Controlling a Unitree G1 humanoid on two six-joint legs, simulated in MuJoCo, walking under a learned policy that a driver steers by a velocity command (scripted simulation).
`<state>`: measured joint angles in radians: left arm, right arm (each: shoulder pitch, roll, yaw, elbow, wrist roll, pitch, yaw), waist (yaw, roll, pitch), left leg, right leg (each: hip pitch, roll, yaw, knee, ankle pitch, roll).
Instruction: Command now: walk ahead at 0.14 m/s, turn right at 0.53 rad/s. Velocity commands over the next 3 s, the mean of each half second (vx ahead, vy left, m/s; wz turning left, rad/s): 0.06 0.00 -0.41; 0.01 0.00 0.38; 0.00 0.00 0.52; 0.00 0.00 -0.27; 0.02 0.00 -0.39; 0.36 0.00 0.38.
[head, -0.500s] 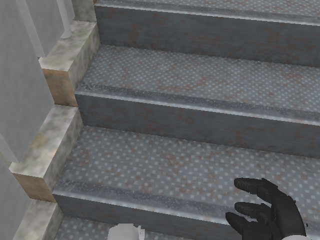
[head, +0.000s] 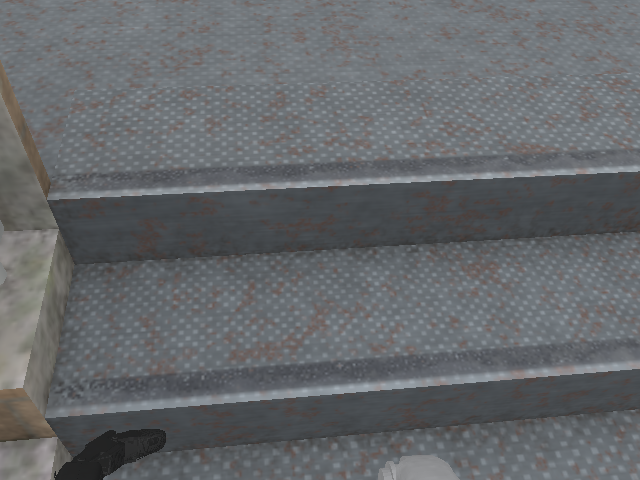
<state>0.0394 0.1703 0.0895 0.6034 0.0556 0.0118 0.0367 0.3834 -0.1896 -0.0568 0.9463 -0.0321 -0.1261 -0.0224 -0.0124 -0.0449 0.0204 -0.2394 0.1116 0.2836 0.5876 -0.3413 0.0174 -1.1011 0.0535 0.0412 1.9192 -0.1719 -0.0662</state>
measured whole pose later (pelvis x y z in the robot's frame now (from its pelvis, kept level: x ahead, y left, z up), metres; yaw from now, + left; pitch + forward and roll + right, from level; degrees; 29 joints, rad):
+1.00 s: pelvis +0.27 -0.12 +0.15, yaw +4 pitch +0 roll +0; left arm 0.24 0.20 0.06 0.68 0.03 -0.01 0.08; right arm 0.31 -0.18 -0.08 0.71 -0.03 0.04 -0.04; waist 0.01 -0.05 -0.02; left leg -0.34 0.00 0.08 0.73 -0.39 0.05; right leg -0.39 -0.09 -0.29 0.78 -0.39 -0.06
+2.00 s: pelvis +0.32 -0.18 +0.16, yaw +7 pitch +2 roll +1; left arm 0.27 0.18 0.08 0.67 0.03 0.01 0.05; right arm 0.20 -0.21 -0.07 0.65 -0.02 0.02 -0.05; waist 0.04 0.03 0.00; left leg -0.51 0.00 0.02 1.13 -0.43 -0.03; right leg -0.39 0.07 0.05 0.69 -0.33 -0.07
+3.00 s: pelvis +0.47 -0.10 +0.19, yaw +11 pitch +5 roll +2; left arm 0.49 0.19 0.03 0.98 0.00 -0.11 0.03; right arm -0.09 -0.12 0.01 0.46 -0.02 0.04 0.00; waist 0.04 -0.01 0.04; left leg -1.18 0.05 0.11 1.53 -0.50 0.14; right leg 0.13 -0.12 -0.23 0.09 -0.25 0.03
